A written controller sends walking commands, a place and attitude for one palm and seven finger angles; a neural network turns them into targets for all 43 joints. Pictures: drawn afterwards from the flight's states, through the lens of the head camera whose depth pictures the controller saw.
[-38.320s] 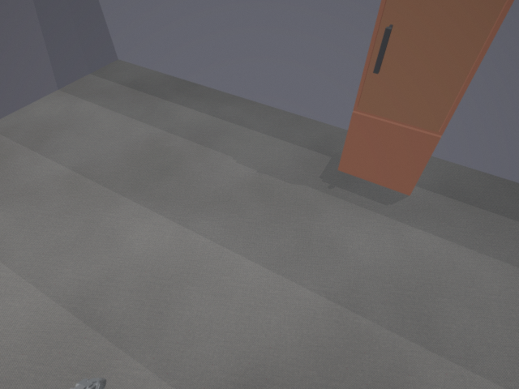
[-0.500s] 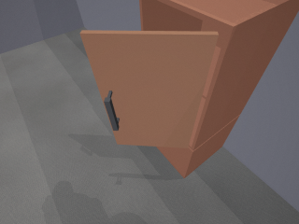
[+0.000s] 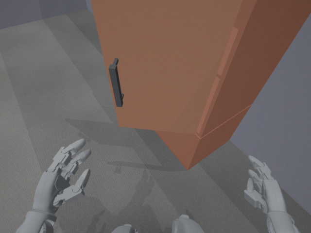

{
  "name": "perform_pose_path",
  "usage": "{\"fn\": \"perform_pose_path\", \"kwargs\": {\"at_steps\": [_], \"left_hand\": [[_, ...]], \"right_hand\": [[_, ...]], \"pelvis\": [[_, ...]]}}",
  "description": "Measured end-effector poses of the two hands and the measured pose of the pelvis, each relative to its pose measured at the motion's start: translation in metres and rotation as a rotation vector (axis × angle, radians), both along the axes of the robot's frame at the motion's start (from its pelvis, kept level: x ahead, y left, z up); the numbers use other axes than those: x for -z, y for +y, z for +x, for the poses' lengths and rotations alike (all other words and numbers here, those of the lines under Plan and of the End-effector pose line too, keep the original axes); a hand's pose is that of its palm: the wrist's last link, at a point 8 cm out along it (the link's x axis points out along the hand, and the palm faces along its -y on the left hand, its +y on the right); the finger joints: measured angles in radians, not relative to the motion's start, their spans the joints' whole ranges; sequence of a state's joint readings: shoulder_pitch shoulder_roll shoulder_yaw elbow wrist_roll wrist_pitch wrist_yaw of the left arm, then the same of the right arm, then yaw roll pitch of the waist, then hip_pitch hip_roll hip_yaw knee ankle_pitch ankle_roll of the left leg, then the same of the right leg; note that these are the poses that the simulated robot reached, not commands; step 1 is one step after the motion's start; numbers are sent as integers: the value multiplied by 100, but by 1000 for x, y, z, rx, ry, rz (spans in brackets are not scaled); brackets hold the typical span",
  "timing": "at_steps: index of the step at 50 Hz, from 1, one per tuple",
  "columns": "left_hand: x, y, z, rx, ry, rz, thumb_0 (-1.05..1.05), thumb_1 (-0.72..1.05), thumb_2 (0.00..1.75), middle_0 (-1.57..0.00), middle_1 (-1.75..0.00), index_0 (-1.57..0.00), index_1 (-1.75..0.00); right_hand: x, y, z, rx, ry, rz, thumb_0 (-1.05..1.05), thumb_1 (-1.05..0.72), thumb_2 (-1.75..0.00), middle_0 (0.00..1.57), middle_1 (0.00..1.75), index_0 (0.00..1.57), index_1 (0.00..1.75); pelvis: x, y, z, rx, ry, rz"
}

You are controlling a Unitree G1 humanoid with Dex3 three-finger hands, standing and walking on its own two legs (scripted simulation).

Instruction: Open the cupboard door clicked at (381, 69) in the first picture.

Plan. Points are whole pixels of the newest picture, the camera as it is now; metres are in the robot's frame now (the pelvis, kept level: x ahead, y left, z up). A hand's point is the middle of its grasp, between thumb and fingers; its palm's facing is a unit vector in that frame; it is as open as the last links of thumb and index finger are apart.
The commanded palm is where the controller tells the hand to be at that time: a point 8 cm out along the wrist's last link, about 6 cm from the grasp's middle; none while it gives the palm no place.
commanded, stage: raise the hand with hooked fingers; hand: left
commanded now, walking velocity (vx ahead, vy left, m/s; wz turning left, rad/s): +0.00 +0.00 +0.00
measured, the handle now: (117, 84) +0.57 +0.17 +0.03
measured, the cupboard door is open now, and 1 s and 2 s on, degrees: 49 49 49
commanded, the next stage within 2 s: move the hooked fingers beside the handle in 1.72 s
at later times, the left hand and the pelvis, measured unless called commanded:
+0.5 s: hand (58, 171) +0.25 +0.26 +0.03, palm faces -0.04 -1.00 -0.03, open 11.3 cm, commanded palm +0.22 +0.31 +0.03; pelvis +0.00 +0.04 -0.01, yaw +0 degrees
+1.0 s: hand (40, 156) +0.28 +0.31 +0.04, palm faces -0.02 -1.00 -0.05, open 13.7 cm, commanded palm +0.26 +0.36 +0.05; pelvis +0.02 +0.05 +0.00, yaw +1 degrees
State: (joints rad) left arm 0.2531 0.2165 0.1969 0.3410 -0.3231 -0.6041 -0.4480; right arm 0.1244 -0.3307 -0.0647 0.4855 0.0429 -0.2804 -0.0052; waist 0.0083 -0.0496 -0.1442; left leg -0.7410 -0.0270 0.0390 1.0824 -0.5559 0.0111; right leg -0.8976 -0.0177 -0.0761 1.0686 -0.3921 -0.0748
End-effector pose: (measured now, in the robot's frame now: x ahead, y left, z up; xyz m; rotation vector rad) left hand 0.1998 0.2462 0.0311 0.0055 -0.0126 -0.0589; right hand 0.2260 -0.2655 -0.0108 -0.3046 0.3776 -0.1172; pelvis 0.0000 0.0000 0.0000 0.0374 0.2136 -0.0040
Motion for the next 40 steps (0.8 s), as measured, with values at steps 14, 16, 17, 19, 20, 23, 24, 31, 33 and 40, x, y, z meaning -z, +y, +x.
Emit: {"fn": "perform_pose_path", "kwargs": {"at_steps": [14,16,17,19,20,23,24,31,33,40], "left_hand": [[9,35,5,-14,46,44,1,33,66,-24,-67,-25,-67],[8,40,14,2,74,38,1,28,64,-25,-70,-25,-70],[8,43,18,6,89,36,1,26,63,-25,-72,-25,-72],[6,48,24,5,110,32,1,22,61,-25,-75,-25,-75],[6,51,26,1,115,28,1,19,60,-25,-76,-26,-76],[3,59,30,-14,113,28,1,12,57,-26,-80,-26,-81],[3,62,31,-19,108,30,1,10,56,-26,-82,-26,-82],[3,77,36,-24,92,36,0,-6,49,-27,-92,-27,-93],[2,80,37,-21,91,39,0,-11,47,-27,-95,-28,-96],[-5,95,45,-36,78,46,0,-27,40,-29,-106,-29,-106]], "right_hand": [[76,80,-51,-64,269,83,1,-91,-90,20,30,20,30],[82,86,-65,-45,314,105,1,-91,-90,20,30,21,30],[84,88,-72,-33,332,114,1,-91,-90,21,30,21,30],[85,90,-82,-9,357,121,1,-90,-90,21,30,21,30],[85,89,-86,2,366,118,1,-90,-90,21,30,21,30],[81,84,-92,24,378,95,1,-90,-90,21,30,21,30],[80,81,-92,29,379,84,1,-90,-90,21,30,21,30],[64,65,-72,39,348,-5,1,-91,-90,21,30,21,30],[60,64,-63,36,332,-19,1,-91,-90,20,30,20,30],[48,74,-35,0,287,-21,1,-91,-90,20,30,20,30]], "pelvis": [[19,21,-12,-43,41,-68],[17,25,-12,-38,46,-70],[16,28,-11,-35,49,-69],[13,32,-9,-29,55,-67],[12,34,-8,-26,58,-66],[10,40,-5,-21,66,-66],[9,42,-3,-21,69,-66],[9,50,5,-26,75,-78],[9,52,7,-29,75,-82],[5,53,13,-37,74,-92]]}}
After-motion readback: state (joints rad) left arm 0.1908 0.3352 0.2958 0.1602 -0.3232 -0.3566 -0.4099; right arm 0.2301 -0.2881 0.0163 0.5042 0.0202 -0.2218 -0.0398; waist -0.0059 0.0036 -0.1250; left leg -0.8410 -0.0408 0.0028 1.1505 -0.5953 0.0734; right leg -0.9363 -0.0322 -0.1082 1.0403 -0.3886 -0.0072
